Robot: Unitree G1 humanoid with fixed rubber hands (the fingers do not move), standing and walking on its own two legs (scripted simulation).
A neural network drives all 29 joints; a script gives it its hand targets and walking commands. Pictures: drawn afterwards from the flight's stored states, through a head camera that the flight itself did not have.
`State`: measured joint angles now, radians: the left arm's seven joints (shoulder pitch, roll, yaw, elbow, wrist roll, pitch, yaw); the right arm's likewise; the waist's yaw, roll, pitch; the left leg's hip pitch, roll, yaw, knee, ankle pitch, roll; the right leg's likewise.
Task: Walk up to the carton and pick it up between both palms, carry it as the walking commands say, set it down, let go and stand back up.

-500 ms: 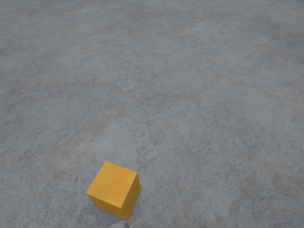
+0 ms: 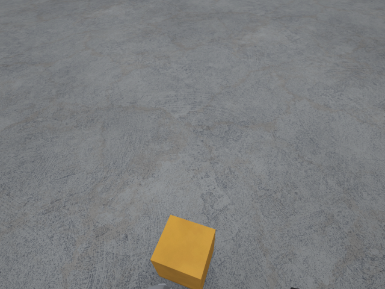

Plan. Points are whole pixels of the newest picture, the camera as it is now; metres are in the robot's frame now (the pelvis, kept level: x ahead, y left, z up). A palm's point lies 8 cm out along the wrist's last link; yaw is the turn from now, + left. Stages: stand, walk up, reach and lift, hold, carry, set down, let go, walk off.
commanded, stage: walk up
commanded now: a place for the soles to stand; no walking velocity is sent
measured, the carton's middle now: (185, 254) +0.41 +0.05 -0.62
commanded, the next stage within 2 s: none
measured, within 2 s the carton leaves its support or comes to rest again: neither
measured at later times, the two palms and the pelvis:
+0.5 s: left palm out of the picture +0.09 +0.42 -0.09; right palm out of the picture +0.04 -0.06 -0.12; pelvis -0.01 +0.18 +0.01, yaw -5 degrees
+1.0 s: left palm out of the picture +0.04 +0.49 -0.11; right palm out of the picture -0.03 +0.00 -0.10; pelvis +0.00 +0.24 +0.03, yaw -9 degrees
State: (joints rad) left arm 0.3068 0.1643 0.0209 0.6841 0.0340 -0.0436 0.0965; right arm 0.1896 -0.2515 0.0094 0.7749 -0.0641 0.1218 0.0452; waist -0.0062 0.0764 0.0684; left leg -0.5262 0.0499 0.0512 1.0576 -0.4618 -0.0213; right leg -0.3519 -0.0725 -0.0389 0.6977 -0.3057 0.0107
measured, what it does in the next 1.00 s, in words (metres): steps to the left: left foot, then right foot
